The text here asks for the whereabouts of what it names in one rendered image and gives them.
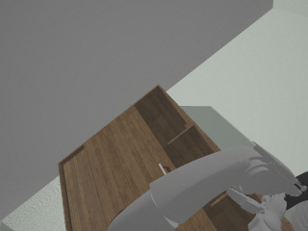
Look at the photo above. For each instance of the right robot hand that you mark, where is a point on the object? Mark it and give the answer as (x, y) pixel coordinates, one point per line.
(275, 204)

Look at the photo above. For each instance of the wardrobe door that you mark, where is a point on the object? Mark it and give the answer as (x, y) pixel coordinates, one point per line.
(124, 159)
(84, 212)

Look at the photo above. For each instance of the left robot thigh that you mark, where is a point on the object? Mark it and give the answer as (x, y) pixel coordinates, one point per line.
(178, 195)

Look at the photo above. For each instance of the left robot foot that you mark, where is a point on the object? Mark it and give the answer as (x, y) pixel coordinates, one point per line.
(293, 200)

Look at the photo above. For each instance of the robot right forearm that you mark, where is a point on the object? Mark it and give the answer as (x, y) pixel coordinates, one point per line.
(265, 221)

